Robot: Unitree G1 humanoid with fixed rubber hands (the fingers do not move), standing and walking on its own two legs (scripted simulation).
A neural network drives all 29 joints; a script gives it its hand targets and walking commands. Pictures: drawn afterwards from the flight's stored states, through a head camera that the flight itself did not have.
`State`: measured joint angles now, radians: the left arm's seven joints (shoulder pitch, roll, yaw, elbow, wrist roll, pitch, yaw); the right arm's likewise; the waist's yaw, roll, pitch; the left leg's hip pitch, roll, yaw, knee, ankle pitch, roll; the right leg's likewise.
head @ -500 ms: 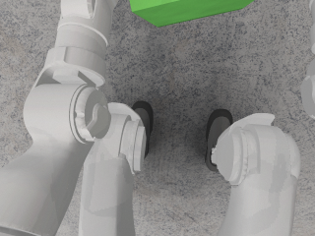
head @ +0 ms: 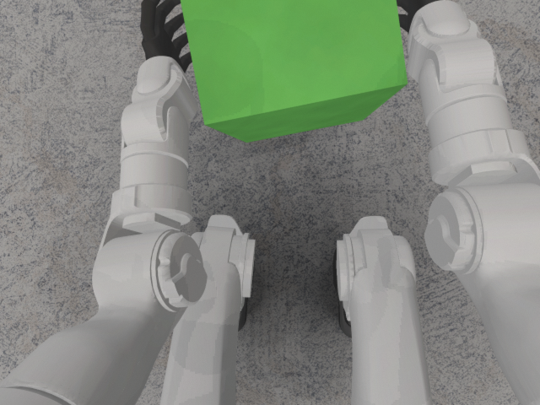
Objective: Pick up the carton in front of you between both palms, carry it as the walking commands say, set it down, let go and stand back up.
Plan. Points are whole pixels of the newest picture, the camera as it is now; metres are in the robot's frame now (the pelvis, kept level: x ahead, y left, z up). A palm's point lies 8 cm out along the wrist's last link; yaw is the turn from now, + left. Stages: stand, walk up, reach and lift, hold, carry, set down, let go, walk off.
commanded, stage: reach and lift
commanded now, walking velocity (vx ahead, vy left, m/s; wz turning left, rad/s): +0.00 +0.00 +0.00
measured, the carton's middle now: (290, 49) +0.56 -0.01 -0.16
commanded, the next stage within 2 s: none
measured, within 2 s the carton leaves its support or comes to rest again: neither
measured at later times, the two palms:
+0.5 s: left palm (84, 35) +0.49 +0.14 +0.06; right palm out of the picture +0.51 -0.16 +0.05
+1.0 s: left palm out of the picture +0.44 +0.14 +0.22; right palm out of the picture +0.44 -0.15 +0.21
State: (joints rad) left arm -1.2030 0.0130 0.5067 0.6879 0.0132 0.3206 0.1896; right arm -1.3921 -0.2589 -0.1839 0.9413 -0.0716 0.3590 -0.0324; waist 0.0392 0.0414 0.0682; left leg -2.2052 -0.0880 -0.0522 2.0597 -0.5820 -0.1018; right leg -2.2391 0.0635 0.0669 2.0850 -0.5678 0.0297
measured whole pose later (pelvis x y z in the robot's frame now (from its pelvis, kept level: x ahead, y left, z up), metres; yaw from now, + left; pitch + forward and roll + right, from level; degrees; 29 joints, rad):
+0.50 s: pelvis +0.00 +0.00 +0.11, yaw -1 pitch +43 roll +2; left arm -1.02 -0.09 0.56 0.55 0.20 0.43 0.10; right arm -1.13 -0.09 -0.37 0.73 -0.24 0.45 0.02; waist 0.04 0.03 -0.14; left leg -1.94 -0.07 -0.06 1.68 -0.49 -0.07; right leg -1.97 0.06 0.07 1.70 -0.48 0.03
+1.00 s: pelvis +0.04 +0.00 +0.24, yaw -2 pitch +30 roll +0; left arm -0.66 -0.14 0.48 0.56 0.24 0.38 0.05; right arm -0.70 0.07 -0.39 0.63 -0.26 0.41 0.00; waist 0.02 0.01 -0.22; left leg -1.32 -0.05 -0.08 1.23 -0.44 -0.04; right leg -1.33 0.04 0.06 1.23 -0.43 0.02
